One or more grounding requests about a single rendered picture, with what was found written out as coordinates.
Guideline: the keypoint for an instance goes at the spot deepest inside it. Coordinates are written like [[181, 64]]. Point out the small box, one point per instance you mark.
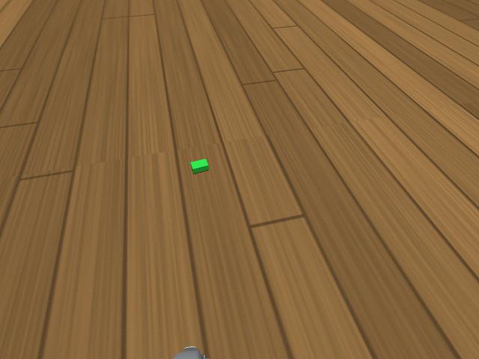
[[199, 166]]

